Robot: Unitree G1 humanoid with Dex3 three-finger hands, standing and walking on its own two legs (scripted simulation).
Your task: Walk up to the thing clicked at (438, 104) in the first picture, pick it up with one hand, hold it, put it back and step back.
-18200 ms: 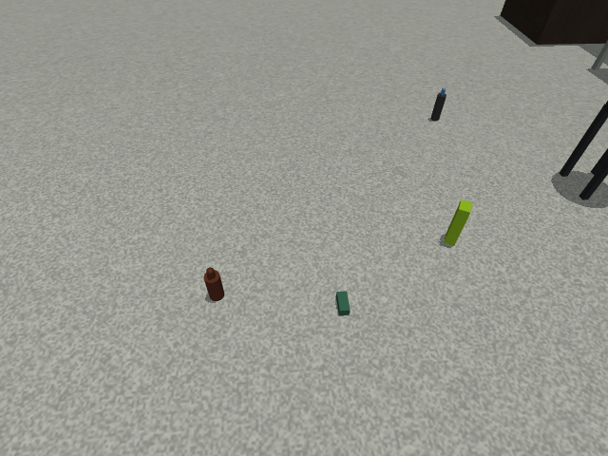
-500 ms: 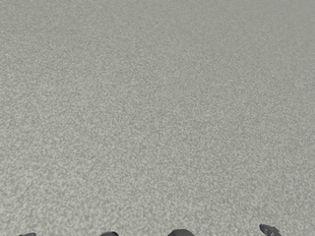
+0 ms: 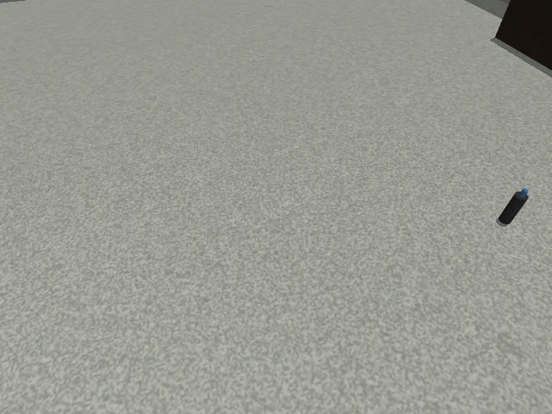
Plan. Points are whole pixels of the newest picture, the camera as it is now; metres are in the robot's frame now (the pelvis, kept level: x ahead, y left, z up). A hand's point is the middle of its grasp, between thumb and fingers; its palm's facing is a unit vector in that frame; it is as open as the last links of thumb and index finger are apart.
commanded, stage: walk up
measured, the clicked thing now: (514, 205) +1.14 -0.96 -0.67
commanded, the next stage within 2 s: none
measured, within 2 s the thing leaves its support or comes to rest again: neither
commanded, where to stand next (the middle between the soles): +0.14 -0.03 m, yaw -50 degrees
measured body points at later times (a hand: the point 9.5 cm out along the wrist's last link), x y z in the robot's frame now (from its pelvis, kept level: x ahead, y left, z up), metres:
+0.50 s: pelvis +0.08 +0.00 +0.00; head +0.13 -0.01 +0.45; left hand +0.31 +0.24 -0.11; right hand +0.01 -0.32 -0.10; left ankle +0.06 +0.10 -0.73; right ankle +0.11 -0.15 -0.71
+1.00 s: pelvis +0.10 +0.00 -0.03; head +0.16 -0.02 +0.41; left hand +0.39 +0.18 -0.14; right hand +0.01 -0.32 -0.13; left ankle +0.19 +0.10 -0.74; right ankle +0.12 -0.13 -0.73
